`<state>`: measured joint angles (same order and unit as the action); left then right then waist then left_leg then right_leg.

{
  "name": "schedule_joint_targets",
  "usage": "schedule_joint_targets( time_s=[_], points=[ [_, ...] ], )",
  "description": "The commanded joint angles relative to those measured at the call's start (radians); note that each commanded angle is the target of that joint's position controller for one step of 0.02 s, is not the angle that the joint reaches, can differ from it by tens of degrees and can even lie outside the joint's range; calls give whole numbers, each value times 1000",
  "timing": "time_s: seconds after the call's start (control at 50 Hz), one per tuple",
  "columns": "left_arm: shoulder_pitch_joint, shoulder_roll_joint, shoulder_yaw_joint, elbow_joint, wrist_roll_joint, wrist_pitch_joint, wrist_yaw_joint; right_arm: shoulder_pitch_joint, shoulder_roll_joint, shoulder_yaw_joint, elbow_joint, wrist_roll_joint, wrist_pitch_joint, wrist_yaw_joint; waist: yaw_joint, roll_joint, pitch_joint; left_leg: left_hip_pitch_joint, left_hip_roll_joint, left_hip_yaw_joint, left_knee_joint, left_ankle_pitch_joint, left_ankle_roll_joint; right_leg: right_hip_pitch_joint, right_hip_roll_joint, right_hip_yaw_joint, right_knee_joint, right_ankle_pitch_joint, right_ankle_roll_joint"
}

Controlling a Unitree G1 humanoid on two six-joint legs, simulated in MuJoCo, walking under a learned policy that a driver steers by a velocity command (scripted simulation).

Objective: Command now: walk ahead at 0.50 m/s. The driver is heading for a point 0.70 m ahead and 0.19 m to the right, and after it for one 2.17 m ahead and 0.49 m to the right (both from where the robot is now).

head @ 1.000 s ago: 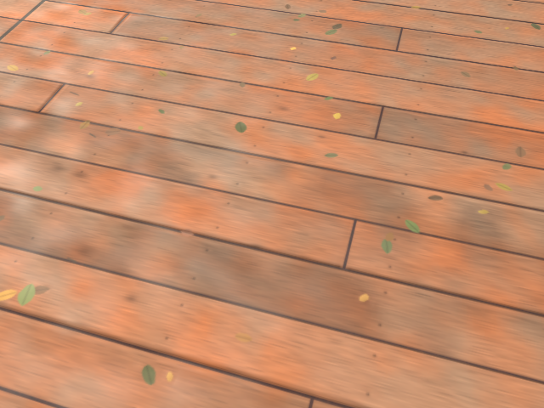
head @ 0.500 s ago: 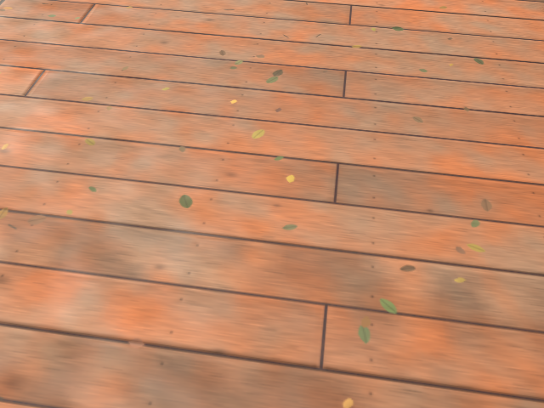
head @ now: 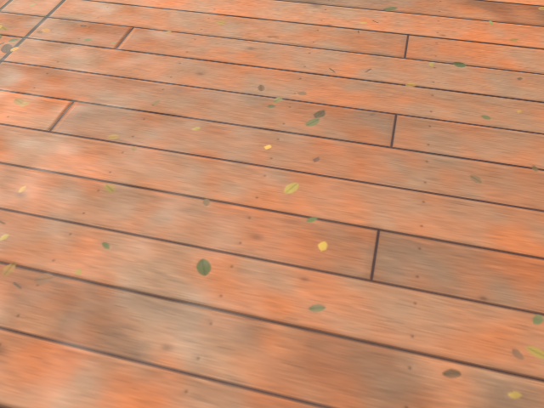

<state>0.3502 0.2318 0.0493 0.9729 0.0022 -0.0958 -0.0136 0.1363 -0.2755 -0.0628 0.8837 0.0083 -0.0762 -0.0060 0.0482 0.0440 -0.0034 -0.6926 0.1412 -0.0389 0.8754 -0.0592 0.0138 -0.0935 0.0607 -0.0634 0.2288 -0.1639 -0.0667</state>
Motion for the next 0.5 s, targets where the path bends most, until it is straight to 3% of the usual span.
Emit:
schedule_joint_targets(
  time_s=[0.02,0.08,0.12,0.18,0.2,0.22,0.24,0.26,0.28,0.3,0.32,0.34,0.36,0.4,0.5],
  points=[
    [-12,161,30,-48,-8,-10,16,-68,-22,0,-63,1,-12,8,-12,-101,53,23,-17,24,-176,156,-8,-44,-242,118,-127,206,-133],
    [54,167,33,-19,-18,-1,18,-167,-22,6,-93,8,-17,21,25,-96,82,33,-43,36,-281,170,-5,17,-262,124,-111,174,-131],
    [75,164,34,-4,-20,13,23,-211,-29,6,-118,7,-26,32,24,-95,105,23,-58,22,-342,130,6,76,-284,145,-54,239,-124],
    [49,186,43,-8,-19,34,34,-129,-77,-12,-108,-8,-46,40,-37,-138,36,184,-109,25,-404,88,35,122,-284,176,103,483,-75],
    [16,184,42,-22,-20,38,36,-23,-107,-27,-75,-17,-51,35,-94,-138,-28,336,-136,49,-439,145,53,105,-241,164,213,577,-47],
    [7,162,34,-46,-13,37,36,98,-169,-46,-47,-29,-57,26,-138,-96,-136,573,-68,13,-403,410,85,-1,-169,129,398,477,-1],
    [68,78,9,-74,7,28,33,207,-247,-60,-42,-53,-49,13,-135,96,-305,973,197,-223,-302,775,195,-334,-50,71,764,-2,64],
    [173,38,-7,-65,-13,20,31,212,-227,-48,-60,-35,-29,14,-116,271,-512,1130,365,-475,-350,812,314,-490,25,146,1028,-570,92],
    [131,155,28,-63,-37,25,31,169,-167,-34,-81,-25,-12,12,-126,148,-467,1004,308,-403,-397,641,282,-517,-39,211,1108,-535,92],
    [45,169,36,-92,-49,37,37,94,-129,-22,-94,-19,-1,5,-105,104,-317,865,268,-281,-432,508,242,-581,-83,158,1101,-472,94],
    [15,146,38,-93,-39,56,45,36,-102,-13,-91,-17,2,1,-78,55,-199,698,221,-195,-485,413,222,-570,-121,133,1056,-409,105],
    [24,133,46,-91,-29,83,54,-15,-76,-7,-90,-23,3,0,-42,62,-141,556,190,-129,-534,303,207,-509,-153,130,1009,-360,109],
    [46,107,45,-95,-26,107,57,-48,-84,-10,-88,-37,3,3,-17,89,-105,435,170,-79,-586,225,206,-430,-153,109,998,-313,112],
    [46,83,48,-119,-23,130,61,-90,-97,-16,-88,-47,1,0,4,95,-67,347,167,-10,-647,158,227,-397,-152,86,943,-256,113],
    [-66,98,54,-192,-14,132,42,-103,-135,-30,-72,-29,17,-32,-16,67,-89,413,184,91,-670,108,226,-369,-170,67,700,-82,97]
  ],
)
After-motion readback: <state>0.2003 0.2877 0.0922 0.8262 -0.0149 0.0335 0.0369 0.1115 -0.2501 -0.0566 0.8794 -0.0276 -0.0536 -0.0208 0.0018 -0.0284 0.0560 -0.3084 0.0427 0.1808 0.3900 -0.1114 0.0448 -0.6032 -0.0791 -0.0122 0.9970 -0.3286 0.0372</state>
